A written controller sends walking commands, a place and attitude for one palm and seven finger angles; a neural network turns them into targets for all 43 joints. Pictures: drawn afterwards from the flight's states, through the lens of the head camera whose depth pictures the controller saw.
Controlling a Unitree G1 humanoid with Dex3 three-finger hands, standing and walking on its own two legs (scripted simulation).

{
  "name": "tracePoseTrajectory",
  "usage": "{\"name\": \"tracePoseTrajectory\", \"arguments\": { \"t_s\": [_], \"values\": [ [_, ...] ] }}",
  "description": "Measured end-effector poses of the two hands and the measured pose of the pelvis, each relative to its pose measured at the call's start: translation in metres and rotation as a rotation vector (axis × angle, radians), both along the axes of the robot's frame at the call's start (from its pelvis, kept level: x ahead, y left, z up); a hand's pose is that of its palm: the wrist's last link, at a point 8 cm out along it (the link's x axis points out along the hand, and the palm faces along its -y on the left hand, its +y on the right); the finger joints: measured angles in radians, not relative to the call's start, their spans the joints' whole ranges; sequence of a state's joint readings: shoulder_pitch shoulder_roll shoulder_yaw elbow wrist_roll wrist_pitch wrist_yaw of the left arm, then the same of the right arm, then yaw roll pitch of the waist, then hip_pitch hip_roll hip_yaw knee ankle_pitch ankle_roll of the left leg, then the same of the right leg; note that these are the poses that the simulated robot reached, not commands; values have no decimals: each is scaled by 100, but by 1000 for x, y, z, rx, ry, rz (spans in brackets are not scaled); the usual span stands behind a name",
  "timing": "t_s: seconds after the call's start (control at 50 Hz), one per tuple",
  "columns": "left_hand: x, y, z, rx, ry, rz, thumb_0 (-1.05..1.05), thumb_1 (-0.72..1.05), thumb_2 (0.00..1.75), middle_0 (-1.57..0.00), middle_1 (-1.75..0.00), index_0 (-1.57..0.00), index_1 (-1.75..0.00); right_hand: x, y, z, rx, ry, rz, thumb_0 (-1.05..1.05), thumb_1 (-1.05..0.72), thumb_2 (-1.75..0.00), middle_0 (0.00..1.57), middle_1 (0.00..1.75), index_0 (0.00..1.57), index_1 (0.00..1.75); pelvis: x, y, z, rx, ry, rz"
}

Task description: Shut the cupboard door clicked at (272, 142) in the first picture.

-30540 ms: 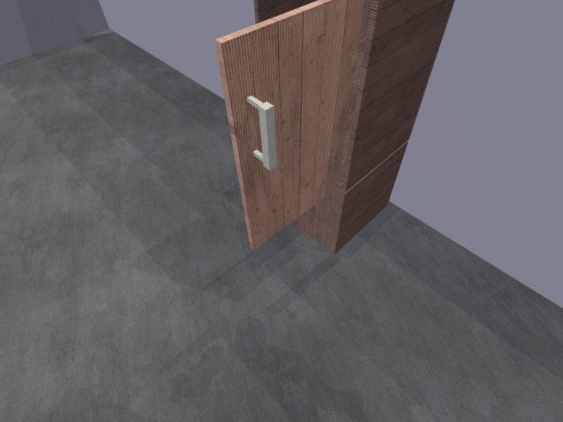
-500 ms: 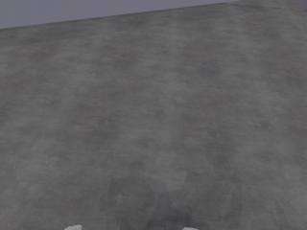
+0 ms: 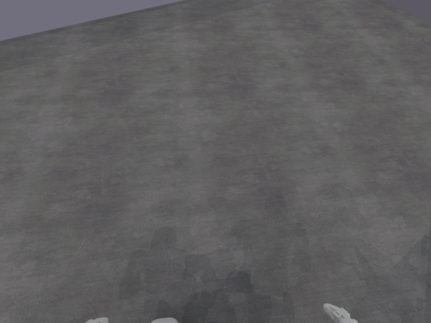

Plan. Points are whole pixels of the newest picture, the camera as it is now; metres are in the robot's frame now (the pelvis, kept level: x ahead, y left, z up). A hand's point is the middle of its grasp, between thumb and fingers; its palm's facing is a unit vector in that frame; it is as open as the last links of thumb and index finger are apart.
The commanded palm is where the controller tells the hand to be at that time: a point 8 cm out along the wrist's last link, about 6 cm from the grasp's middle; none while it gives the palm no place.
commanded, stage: turn to face it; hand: left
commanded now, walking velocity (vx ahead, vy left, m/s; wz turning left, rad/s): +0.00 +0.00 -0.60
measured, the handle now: out of the picture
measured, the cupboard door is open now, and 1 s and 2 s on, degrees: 57 57 57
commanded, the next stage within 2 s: none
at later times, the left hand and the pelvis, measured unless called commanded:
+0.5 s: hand (148, 302) +0.17 +0.15 -0.14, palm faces -0.29 -0.92 -0.28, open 7.4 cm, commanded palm none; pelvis +0.01 -0.02 +0.01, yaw -17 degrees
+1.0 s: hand (181, 261) +0.26 +0.09 -0.14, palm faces -0.56 -0.80 -0.23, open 7.4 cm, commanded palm none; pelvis +0.04 -0.01 +0.02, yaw -36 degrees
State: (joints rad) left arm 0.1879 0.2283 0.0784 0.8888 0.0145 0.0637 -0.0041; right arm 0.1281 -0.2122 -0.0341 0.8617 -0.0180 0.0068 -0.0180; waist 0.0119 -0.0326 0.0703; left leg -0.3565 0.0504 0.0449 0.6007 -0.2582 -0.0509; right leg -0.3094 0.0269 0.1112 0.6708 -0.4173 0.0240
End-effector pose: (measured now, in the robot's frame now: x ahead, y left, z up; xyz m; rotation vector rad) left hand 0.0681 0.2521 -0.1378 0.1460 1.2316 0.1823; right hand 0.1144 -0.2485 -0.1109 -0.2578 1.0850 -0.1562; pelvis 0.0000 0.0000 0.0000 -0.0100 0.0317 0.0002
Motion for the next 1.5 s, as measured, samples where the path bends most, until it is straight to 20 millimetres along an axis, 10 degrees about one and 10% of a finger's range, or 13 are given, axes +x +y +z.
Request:
{"name": "tracePoseTrajectory", "arguments": {
  "t_s": [0.18,0.42,0.82,1.14,1.32,1.5],
  "values": [
    [40,13,17,2,3,-114,1,91,90,-20,-30,-19,-30,-41,3,15,-12,54,-86,1,-90,-90,20,30,20,30,4,7,17,-36,-12,-111],
    [106,-45,28,73,-88,-337,0,91,90,-20,-30,-19,-30,-127,-51,-26,29,188,-339,1,-91,-90,20,30,20,30,9,-21,-1,-7,-15,-258],
    [168,-63,9,-8,1,-523,1,91,90,-20,-30,-20,-30,-121,-7,10,4,81,-497,1,-91,-90,20,30,20,30,40,-1,12,-23,-3,-497],
    [217,-168,30,40,-131,-801,0,91,90,-20,-30,-19,-30,-229,-22,-30,93,196,-795,1,-90,-90,20,30,20,30,29,-38,-1,-8,-11,-702],
    [203,-180,27,41,-19,-868,0,90,90,-21,-30,-20,-30,-213,-39,-6,63,107,-858,1,-91,-90,20,30,20,30,37,-45,13,19,-5,-803],
    [239,-181,-2,14,34,-923,1,90,90,-21,-30,-20,-30,-184,-26,6,-12,41,-903,1,-91,-90,20,30,20,30,66,-36,3,-1,4,-919]
  ]
}}
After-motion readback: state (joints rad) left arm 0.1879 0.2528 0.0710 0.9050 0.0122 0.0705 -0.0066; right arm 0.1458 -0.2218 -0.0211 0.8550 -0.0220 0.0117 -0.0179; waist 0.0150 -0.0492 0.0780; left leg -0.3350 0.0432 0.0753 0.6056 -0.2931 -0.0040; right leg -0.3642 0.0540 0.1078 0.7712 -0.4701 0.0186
